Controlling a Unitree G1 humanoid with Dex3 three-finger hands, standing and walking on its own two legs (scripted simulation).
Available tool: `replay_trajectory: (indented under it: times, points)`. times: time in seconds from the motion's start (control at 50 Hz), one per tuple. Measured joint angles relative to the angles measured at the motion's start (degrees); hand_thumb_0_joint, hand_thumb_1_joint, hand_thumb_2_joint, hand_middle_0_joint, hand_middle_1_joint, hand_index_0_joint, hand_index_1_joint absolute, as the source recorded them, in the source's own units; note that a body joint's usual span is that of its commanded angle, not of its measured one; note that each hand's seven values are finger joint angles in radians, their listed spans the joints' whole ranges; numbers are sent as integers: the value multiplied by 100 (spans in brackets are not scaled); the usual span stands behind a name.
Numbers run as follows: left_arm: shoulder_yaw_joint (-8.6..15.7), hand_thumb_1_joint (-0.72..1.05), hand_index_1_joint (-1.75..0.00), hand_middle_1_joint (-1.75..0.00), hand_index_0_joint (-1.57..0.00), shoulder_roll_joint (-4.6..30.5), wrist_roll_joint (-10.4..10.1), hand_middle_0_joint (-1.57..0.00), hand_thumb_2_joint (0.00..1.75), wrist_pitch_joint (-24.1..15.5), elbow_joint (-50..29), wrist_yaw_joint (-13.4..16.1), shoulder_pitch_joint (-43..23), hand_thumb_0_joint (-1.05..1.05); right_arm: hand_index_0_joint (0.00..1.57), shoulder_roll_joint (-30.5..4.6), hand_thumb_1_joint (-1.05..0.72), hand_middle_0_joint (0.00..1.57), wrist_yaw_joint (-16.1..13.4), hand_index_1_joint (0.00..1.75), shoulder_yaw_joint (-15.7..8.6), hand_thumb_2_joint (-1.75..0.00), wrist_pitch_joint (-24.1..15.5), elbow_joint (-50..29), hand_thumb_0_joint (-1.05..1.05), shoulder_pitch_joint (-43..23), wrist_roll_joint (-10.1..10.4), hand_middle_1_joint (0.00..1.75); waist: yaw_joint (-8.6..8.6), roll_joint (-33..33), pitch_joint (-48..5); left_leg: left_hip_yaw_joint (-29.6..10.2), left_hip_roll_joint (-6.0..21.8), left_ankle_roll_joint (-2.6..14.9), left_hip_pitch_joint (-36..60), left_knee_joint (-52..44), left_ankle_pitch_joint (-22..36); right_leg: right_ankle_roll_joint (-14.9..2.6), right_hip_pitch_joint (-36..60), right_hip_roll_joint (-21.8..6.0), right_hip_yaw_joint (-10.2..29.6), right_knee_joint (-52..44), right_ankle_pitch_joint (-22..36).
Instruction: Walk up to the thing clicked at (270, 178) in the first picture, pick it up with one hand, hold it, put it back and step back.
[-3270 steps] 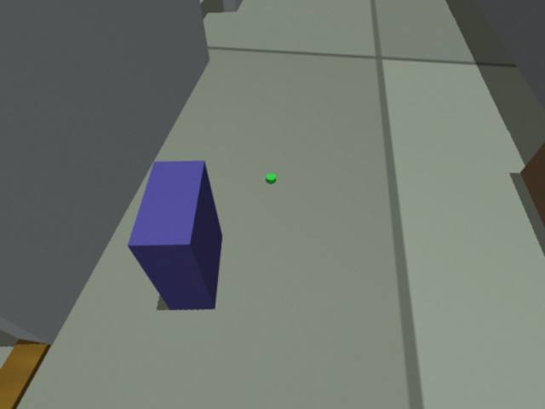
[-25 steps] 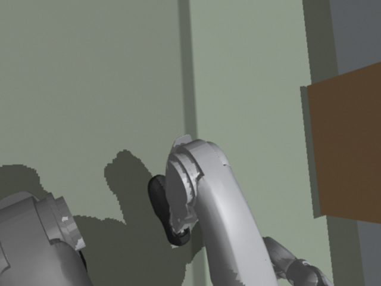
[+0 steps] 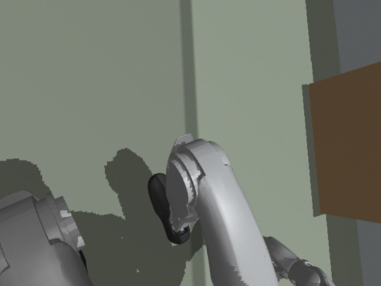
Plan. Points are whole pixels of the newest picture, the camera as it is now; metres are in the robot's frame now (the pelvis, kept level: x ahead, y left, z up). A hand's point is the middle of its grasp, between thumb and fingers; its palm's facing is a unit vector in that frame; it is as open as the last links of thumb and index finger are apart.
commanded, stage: withdraw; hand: left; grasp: from above
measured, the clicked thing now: out of the picture +0.46 +0.37 -0.29
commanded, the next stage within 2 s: home in 0.76 s
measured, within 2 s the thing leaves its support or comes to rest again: neither
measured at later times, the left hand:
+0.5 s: hand out of the picture +0.44 +0.40 -0.08, palm faces -0.46 -0.10 -0.88, open 14.0 cm
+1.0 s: hand out of the picture +0.45 +0.38 -0.14, palm faces -0.36 -0.11 -0.93, open 12.9 cm
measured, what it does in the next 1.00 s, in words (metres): stands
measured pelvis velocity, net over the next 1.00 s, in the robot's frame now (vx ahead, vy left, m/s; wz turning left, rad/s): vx -0.01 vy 0.00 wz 0.08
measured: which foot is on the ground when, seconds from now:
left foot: down 0.00-1.00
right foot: down 0.00-1.00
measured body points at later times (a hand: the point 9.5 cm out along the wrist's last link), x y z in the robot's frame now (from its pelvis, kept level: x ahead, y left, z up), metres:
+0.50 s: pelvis -0.01 +0.00 +0.04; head +0.23 +0.11 +0.41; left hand +0.46 +0.40 -0.03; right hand +0.11 -0.26 -0.04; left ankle +0.06 +0.12 -0.27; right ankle +0.13 -0.13 -0.27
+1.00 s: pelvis -0.01 +0.00 +0.02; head +0.24 +0.12 +0.37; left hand +0.47 +0.39 -0.09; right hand +0.05 -0.27 -0.06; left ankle +0.06 +0.12 -0.27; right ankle +0.13 -0.13 -0.27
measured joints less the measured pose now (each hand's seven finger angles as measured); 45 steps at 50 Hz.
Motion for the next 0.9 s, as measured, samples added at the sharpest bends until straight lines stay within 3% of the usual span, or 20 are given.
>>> replay_trajectory:
  times: [0.12,0.2,0.38,0.48,0.56,0.66,0.76,0.9]
  points:
    - [99,-49,-102,-103,-10,-131,9,-9,96,128,-517,-129,27,0,20,13,-91,21,9,30,-137,-90,37,19,0,102,54,30,78,91,-183,5,-34,-26,-39,-41,18,-35,-30,-39,-3,-12,-17]
    - [128,-51,-101,-102,-10,-386,-133,-9,98,335,-1186,-413,200,0,20,70,-91,21,48,30,-388,-90,151,50,0,223,165,30,211,301,-487,64,-62,-29,-114,-146,48,-88,-94,-92,26,-66,-43]
    - [-321,-52,-101,-102,-9,-1108,-606,-8,100,801,-2318,-1766,357,0,20,229,-91,21,3,30,-1000,-90,741,40,0,336,634,30,644,842,-1172,461,-98,76,-24,-694,196,-145,-16,-251,293,-370,-107]
    - [-570,-51,-101,-101,-9,-1265,-786,-9,100,732,-2518,-2543,266,0,20,242,-91,21,-254,30,-1109,-90,1098,-102,0,269,804,30,757,977,-1228,603,-121,102,208,-1079,354,-178,198,-323,381,-651,-37]
    - [-608,-49,-99,-99,-11,-1260,-851,-12,99,464,-2538,-2862,270,0,20,191,-91,21,-469,30,-1102,-90,1279,-188,0,255,842,30,760,985,-1177,649,-125,102,322,-1271,472,-186,296,-341,408,-802,54]
    - [-580,-46,-96,-96,-15,-1129,-749,-15,96,-54,-2333,-2807,221,0,20,124,-91,21,-670,30,-1008,-90,1397,-167,0,291,795,30,710,871,-1081,638,-117,85,295,-1283,566,-173,254,-322,406,-810,155]
    - [-540,-43,-94,-94,-16,-1019,-427,-16,95,-386,-1872,-2266,104,0,20,109,-91,21,-751,30,-878,-90,1417,-45,0,332,672,30,611,737,-972,601,-108,76,134,-1092,587,-184,96,-281,391,-650,200]
    - [-159,-41,-92,-92,-19,-907,78,-18,93,-365,-1528,-1497,30,0,20,230,-91,21,-686,30,-790,-90,1301,0,0,473,536,30,462,643,-859,555,-127,76,-142,-780,572,-181,-153,-250,377,-378,197]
